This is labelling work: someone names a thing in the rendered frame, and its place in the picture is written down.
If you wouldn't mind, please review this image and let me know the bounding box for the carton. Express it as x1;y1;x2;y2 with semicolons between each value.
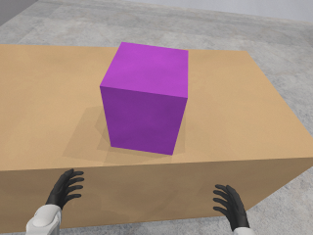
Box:
100;42;189;156

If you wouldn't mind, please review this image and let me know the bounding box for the right robot hand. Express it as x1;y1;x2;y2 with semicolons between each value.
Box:
212;184;250;232

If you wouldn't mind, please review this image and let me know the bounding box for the left robot forearm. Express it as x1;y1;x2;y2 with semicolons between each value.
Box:
25;204;63;235

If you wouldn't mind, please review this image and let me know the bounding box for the left robot hand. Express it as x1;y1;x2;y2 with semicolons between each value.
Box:
45;168;84;210

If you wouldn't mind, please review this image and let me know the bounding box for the pedestal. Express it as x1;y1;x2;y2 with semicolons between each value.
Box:
0;44;313;234

